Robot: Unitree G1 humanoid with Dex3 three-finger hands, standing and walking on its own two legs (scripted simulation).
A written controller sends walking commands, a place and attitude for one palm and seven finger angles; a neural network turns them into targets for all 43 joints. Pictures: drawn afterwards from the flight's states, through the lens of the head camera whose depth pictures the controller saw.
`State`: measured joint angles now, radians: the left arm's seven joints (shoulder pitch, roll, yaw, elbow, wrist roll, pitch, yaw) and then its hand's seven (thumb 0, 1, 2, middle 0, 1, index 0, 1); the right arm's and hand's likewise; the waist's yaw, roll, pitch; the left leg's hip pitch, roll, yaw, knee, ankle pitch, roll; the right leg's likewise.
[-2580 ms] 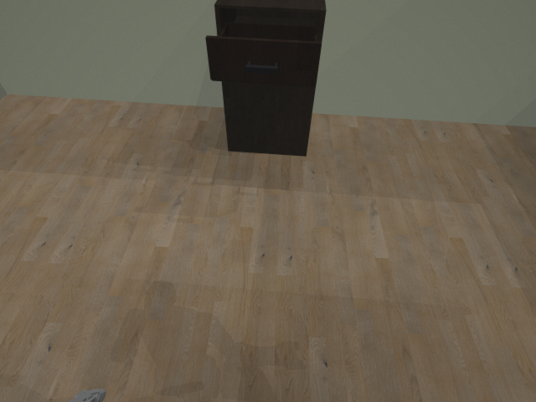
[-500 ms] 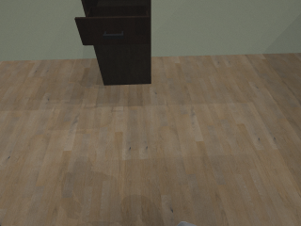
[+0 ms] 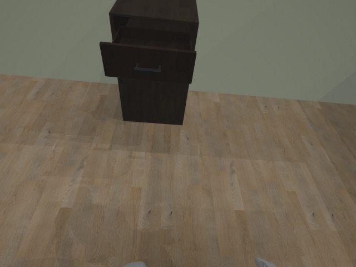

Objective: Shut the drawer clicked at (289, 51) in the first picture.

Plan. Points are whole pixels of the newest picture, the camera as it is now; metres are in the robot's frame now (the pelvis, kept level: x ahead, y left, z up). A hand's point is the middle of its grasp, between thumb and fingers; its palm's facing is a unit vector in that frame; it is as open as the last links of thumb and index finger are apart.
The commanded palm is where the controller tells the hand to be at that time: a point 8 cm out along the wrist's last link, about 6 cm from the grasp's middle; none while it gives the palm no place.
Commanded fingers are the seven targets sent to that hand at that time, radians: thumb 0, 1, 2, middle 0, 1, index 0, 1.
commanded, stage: walk to a spot facing it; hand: left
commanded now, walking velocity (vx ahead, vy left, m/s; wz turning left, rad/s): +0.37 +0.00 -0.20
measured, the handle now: (148, 69) +0.89 +0.22 -0.07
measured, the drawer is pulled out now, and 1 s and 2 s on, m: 0.30 0.30 0.30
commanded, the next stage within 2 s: turn to face it in 0.42 s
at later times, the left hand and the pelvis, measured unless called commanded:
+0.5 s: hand (145, 194) +0.34 +0.12 -0.15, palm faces -0.18 -0.96 -0.20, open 7.4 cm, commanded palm none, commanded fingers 0.00 0.90 0.90 -0.20 -0.30 -0.20 -0.30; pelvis +0.20 -0.04 +0.00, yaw -8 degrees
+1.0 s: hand (140, 198) +0.33 +0.14 -0.17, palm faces +0.05 -0.99 -0.16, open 7.3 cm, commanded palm none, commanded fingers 0.00 0.90 0.90 -0.20 -0.30 -0.20 -0.30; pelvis +0.31 -0.04 +0.01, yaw -1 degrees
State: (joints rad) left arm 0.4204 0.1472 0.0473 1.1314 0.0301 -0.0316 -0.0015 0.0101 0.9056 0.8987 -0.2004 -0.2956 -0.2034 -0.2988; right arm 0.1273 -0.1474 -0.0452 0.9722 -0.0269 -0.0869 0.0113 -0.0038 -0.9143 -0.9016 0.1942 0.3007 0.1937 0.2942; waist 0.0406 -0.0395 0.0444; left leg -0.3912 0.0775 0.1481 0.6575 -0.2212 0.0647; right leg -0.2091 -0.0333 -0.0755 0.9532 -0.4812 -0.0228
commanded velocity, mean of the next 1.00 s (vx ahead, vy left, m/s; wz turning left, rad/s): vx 0.16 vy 0.00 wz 0.03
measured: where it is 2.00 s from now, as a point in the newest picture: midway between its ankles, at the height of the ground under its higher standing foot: (176, 218)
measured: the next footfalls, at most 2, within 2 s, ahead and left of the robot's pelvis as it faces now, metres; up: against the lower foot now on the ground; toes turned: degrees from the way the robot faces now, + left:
right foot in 0.50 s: +0.34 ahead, -0.16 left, +0.00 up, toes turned -16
left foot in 0.88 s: +0.40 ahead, +0.05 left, +0.00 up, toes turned +4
